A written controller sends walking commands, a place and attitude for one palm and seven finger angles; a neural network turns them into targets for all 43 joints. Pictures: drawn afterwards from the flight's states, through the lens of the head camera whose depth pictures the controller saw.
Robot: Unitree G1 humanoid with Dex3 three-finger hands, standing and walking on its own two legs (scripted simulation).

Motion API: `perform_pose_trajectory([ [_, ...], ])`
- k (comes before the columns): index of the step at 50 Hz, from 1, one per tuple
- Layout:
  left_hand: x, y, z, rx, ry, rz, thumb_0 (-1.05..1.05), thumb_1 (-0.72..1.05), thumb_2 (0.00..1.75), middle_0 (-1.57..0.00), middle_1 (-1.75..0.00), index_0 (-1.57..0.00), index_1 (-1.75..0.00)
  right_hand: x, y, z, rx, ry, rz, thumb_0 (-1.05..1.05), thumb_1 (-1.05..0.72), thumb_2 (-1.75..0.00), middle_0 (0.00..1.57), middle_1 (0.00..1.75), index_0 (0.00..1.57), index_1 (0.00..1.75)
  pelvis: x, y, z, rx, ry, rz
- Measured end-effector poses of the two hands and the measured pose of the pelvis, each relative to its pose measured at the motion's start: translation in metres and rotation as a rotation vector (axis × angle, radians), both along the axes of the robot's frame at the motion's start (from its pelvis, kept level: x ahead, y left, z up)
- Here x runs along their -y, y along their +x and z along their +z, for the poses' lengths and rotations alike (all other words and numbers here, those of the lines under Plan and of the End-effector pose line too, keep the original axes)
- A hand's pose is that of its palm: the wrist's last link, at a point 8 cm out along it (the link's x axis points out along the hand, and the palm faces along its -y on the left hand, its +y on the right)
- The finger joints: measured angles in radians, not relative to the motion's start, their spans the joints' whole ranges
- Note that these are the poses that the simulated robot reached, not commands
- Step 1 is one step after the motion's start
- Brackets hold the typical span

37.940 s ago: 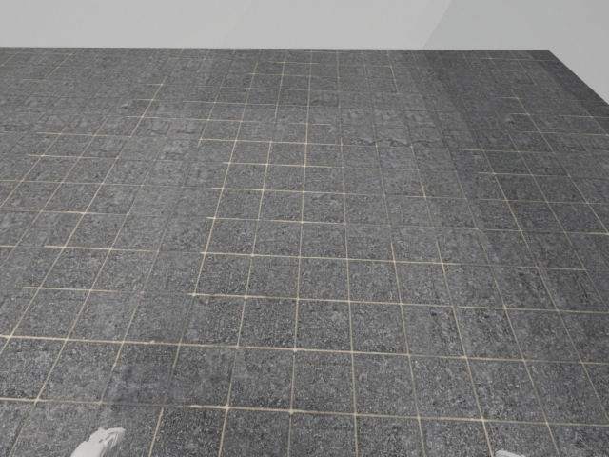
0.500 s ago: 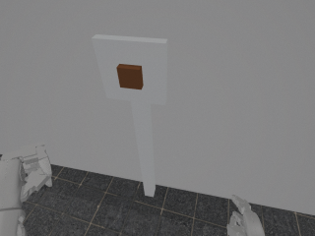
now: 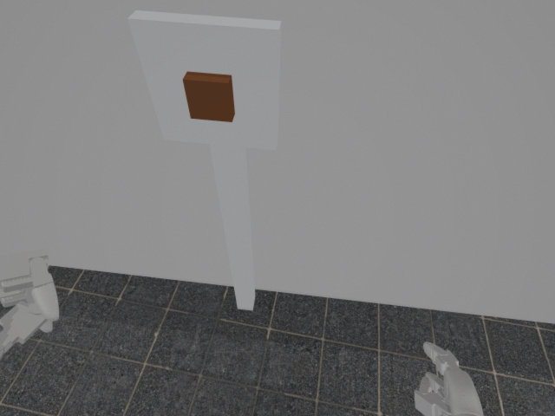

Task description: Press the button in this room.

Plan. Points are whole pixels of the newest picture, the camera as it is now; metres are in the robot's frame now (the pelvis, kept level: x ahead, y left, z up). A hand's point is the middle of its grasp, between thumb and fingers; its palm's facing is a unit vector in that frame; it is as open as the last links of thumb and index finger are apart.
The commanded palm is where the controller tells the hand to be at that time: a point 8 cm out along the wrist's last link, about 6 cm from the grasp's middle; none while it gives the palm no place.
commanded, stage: step back with the hand held close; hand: left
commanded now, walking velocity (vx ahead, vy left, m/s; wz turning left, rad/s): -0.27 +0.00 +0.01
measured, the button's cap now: (210, 96) +0.55 +0.14 +0.17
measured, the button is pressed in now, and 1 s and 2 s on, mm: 0 0 0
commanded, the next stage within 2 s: stop stepping back and stand still in 0.66 s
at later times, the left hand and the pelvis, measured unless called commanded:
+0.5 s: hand out of the picture +0.10 +0.27 +0.18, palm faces +0.43 -0.79 -0.44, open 3.1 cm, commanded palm +0.03 +0.30 +0.18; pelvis -0.09 +0.02 -0.01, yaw +2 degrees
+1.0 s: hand out of the picture +0.02 +0.26 +0.16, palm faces +0.40 -0.84 -0.37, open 3.0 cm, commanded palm -0.02 +0.29 +0.18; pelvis -0.16 +0.01 -0.02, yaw -2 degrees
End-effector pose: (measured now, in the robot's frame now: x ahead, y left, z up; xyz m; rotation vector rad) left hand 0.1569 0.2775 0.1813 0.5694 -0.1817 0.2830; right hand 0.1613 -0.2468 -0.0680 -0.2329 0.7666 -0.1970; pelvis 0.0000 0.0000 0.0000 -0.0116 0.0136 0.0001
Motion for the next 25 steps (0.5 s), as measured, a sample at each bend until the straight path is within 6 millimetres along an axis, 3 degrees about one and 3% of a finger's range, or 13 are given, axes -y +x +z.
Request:
perform_pose_trajectory([
  [9, -0.009, -0.043, -0.008, 0.075, -0.008, 0.042, 0.01, 0.89, 0.9, -1.3, -1.5, -1.31, -1.5, -0.018, -0.024, -0.001, 0.078, 0.011, 0.046, 0.01, -0.9, -0.9, 0.2, 0.3, 0.21, 0.3, -0.005, -0.036, -0.011, 0.017, -0.002, 0.001],
  [15, -0.011, -0.066, -0.013, 0.143, -0.04, 0.043, 0.01, 0.88, 0.9, -1.31, -1.5, -1.31, -1.5, -0.022, -0.054, -0.007, 0.056, -0.019, 0.068, 0.01, -0.9, -0.9, 0.21, 0.3, 0.21, 0.3, -0.009, -0.059, -0.017, 0.019, -0.018, 0.015],
  [20, -0.017, -0.079, -0.006, 0.207, -0.025, 0.008, 0.01, 0.88, 0.9, -1.31, -1.5, -1.31, -1.5, -0.024, -0.084, -0.01, 0.027, -0.053, 0.049, 0.01, -0.9, -0.9, 0.21, 0.3, 0.21, 0.3, -0.017, -0.077, -0.02, 0.024, -0.044, 0.022],
  [25, -0.026, -0.094, 0.012, 0.229, 0.028, 0.016, 0.01, 0.88, 0.9, -1.31, -1.5, -1.31, -1.5, -0.034, -0.112, -0.009, 0.007, -0.011, 0.025, 0.01, -0.9, -0.9, 0.2, 0.3, 0.21, 0.3, -0.016, -0.089, -0.01, -0.001, -0.064, 0.027],
])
